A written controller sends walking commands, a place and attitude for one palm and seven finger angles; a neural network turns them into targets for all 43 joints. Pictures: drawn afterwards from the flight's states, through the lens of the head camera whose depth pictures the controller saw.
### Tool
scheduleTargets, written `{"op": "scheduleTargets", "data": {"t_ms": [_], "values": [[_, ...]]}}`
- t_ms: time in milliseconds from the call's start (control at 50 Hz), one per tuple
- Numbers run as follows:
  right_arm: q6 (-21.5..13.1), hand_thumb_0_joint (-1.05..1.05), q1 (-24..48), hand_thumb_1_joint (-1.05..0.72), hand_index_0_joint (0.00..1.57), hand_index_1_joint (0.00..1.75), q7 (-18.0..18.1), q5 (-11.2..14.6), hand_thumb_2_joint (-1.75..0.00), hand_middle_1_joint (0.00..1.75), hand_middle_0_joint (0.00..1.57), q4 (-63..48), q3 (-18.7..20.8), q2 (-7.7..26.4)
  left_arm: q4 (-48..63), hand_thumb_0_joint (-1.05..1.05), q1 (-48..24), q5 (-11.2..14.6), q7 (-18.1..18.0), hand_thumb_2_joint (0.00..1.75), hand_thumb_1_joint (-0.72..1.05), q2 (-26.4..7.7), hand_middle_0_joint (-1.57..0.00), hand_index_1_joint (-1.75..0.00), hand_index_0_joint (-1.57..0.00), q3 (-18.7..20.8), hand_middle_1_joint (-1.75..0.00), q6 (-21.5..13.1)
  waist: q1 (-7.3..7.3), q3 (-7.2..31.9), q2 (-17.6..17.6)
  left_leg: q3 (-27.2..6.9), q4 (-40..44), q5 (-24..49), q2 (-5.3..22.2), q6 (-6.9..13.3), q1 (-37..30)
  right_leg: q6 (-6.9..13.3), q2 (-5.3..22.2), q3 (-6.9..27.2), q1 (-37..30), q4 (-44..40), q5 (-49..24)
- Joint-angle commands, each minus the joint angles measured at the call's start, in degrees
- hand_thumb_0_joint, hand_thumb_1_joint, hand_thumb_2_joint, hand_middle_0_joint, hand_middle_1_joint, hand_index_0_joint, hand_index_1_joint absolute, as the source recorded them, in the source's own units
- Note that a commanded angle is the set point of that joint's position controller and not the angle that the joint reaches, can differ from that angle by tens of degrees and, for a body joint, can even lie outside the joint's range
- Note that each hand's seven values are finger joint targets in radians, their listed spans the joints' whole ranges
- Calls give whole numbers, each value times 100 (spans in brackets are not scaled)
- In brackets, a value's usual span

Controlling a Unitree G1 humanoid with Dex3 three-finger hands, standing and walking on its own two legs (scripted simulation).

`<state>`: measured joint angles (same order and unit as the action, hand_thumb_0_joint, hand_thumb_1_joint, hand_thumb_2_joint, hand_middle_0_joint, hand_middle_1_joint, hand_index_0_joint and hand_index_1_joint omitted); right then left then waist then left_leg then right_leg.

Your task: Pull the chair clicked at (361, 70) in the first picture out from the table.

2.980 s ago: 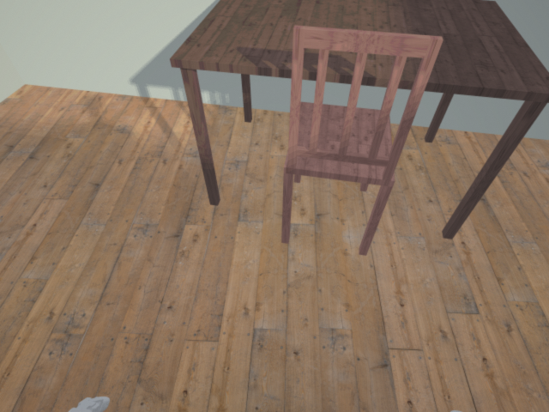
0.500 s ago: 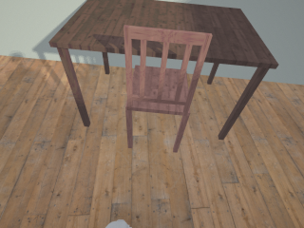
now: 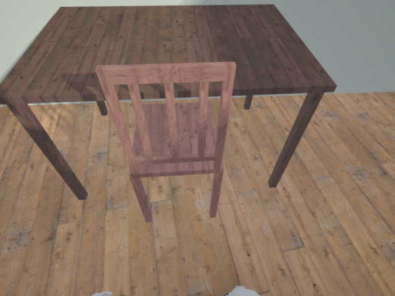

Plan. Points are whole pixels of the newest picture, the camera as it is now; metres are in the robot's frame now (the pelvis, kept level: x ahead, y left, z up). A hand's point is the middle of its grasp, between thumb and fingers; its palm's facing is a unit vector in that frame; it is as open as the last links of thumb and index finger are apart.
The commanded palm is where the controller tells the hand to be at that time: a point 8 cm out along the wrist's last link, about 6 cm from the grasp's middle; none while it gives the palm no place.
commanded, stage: take the last steps up to it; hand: left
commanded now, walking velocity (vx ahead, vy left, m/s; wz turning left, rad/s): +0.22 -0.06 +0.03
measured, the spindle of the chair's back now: (172, 124) +0.62 +0.08 -0.06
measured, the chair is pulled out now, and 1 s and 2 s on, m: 0.00 0.00 0.00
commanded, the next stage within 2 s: come to a stop and stand still in 0.16 s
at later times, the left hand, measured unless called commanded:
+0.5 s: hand out of the picture +0.11 +0.13 -0.19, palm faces +0.11 -0.98 -0.14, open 7.4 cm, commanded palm none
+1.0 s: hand out of the picture +0.14 +0.14 -0.17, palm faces +0.07 -0.96 -0.28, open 7.4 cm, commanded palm none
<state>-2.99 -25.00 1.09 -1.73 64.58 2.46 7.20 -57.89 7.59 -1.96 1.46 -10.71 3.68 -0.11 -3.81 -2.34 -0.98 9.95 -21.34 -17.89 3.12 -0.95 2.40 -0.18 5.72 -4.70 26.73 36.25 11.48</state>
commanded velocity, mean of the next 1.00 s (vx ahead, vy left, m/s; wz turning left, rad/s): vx -0.01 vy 0.02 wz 0.01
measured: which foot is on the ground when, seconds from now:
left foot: down 0.00-0.04, up 0.06-0.38, down 0.40-1.00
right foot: up 0.00-0.02, down 0.04-0.48, up 0.50-0.76, down 0.78-1.00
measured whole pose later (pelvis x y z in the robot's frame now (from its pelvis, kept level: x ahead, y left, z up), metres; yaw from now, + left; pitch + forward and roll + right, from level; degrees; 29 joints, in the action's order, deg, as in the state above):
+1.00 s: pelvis +0.10 -0.06 -0.01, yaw +4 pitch -2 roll -1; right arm 3.3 -14.0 -0.5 -1.2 54.3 4.7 14.2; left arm -52.3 15.5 -2.1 -2.5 -11.1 1.2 1.0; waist -0.6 -2.3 2.4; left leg 1.9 -42.0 -20.7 0.3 0.3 20.2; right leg -0.4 1.1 -2.2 13.9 35.4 19.9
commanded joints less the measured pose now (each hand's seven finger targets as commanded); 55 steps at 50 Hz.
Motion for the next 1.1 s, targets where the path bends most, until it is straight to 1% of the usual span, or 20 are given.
{"op": "scheduleTargets", "data": {"t_ms": [0,20,40,80,140,320,380,440,540,680,700,720,740,760,780,820,900,960,1040,1080], "values": [[-65,0,-125,-90,20,30,-14,42,-90,30,20,-200,143,745,-87,0,1287,17,-37,90,90,-598,-20,-30,-20,161,-30,-266,758,299,-229,-448,-1244,1015,794,543,1642,315,-89,139,-2806,-1033,42],[-83,0,-305,-90,20,30,-56,98,-90,30,20,-308,46,402,-283,0,2049,10,-112,90,90,-1186,-20,-30,-20,308,-30,-336,976,944,-1610,112,-3015,-731,78,255,2871,840,1391,1993,-3993,-1570,335],[-41,0,51,-90,20,30,-25,109,-90,30,20,-504,34,584,-316,0,2356,118,-149,90,90,-1454,-20,-30,-20,309,-30,-305,1066,1085,-1472,-461,-4344,-1903,-109,309,3241,1217,1896,2933,-3723,-2171,201],[7,0,283,-90,20,30,-39,79,-90,30,20,-485,133,560,-108,0,1340,122,-196,90,90,-973,-20,-30,-20,207,-30,-281,678,526,-955,-891,-5167,-939,306,368,3388,1238,1606,2340,-2498,-2480,1244],[153,0,102,-90,20,30,-48,6,-90,30,20,-319,91,294,18,0,778,84,-282,90,90,-326,-20,-30,-20,17,-30,-341,231,46,-494,-807,-4519,-195,505,189,2746,1025,1083,913,-1264,-2543,-290],[161,0,551,-90,20,30,32,101,-90,30,20,-357,-143,100,-223,0,1038,109,-338,90,90,-333,-20,-30,-20,-105,-30,-269,296,257,-259,-629,-1125,511,93,-25,1247,896,672,403,-1527,-1812,-2559],[130,0,658,-90,20,30,99,114,-90,30,20,-391,-90,693,-280,0,1278,170,-401,90,90,-160,-20,-30,-20,-161,-30,-130,431,345,424,-1283,-302,3908,857,312,383,198,105,271,-1302,-1215,-1188],[207,0,1117,-90,20,30,195,159,-90,30,20,-527,-77,905,-354,0,1464,163,-442,90,90,-282,-20,-30,-20,-180,-30,55,540,116,1416,-1675,239,4505,1272,802,742,-43,-194,118,-1455,-592,795],[319,0,1340,-90,20,30,266,100,-90,30,20,-734,128,1173,-253,0,1474,108,-421,90,90,-294,-20,-30,-20,-84,-30,201,429,591,657,-1772,58,5195,1679,1367,67,-82,-317,466,-628,1246,1868],[412,0,1569,-90,20,30,168,40,-90,30,20,-870,254,1175,31,0,1414,87,-388,90,90,-91,-20,-30,-20,-39,-30,256,385,695,780,-1531,98,3037,1462,1156,686,-99,-332,377,-956,820,1545],[362,0,1683,-90,20,30,198,17,-90,30,20,-1222,258,1466,383,0,1591,21,-464,90,90,-1036,-20,-30,-20,-266,-30,124,628,603,600,-1521,46,1695,884,909,918,-106,-544,270,-1470,225,1629],[306,0,2243,-90,20,30,71,98,-90,30,20,-1425,394,1304,462,0,1786,37,-399,90,90,-706,-20,-30,-20,-127,-30,166,863,429,-75,-1340,-718,453,859,475,1651,-57,-307,705,-917,-878,804],[355,0,2010,-90,20,30,15,121,-90,30,20,-1567,309,941,641,0,1584,-33,-408,90,90,-915,-20,-30,-20,-129,-30,84,654,200,-950,-852,-1507,-174,15,191,1883,210,246,1544,-814,-1693,524],[435,0,1966,-90,20,30,-65,109,-90,30,20,-1655,271,699,816,0,1225,-42,-421,90,90,-1102,-20,-30,-20,-131,-30,19,486,-22,-957,-832,-1985,-517,-253,24,1872,561,849,2239,-329,-2145,1301],[470,0,1940,-90,20,30,-154,112,-90,30,20,-1658,264,679,920,0,886,-48,-412,90,90,-1221,-20,-30,-20,-164,-30,-9,314,74,-47,-853,-2285,-320,-317,-25,1205,719,858,2134,264,-2143,2034],[497,0,1720,-90,20,30,-179,61,-90,30,20,-1656,268,864,1009,0,705,58,-476,90,90,-1265,-20,-30,-20,-16,-30,-160,323,71,-1166,-1217,-2824,-253,-275,96,2343,728,923,2450,-802,-2104,1418],[482,0,1618,-90,20,30,-221,35,-90,30,20,-1666,227,844,1100,0,579,3,-478,90,90,-1220,-20,-30,-20,94,-30,-76,389,-377,-517,-990,-2677,-502,-81,76,2471,960,1145,2128,-894,-2036,1611],[385,0,1160,-90,20,30,-199,35,-90,30,20,-1492,164,760,1033,0,524,22,-438,90,90,-1234,-20,-30,-20,94,-30,-20,295,-245,-714,-729,-1208,-182,-296,131,1405,638,746,1528,-672,-1732,1669],[250,0,872,-90,20,30,-130,14,-90,30,20,-1195,77,1065,846,0,668,57,-404,90,90,-726,-20,-30,-20,-104,-30,17,366,12,842,-1844,94,360,461,560,1128,64,-249,232,-869,-541,1202],[227,0,984,-90,20,30,-73,50,-90,30,20,-1116,56,1154,690,0,770,67,-408,90,90,-617,-20,-30,-20,-184,-30,1,500,9,792,-2041,229,731,597,699,1273,32,-341,184,-1196,-530,1008]]}}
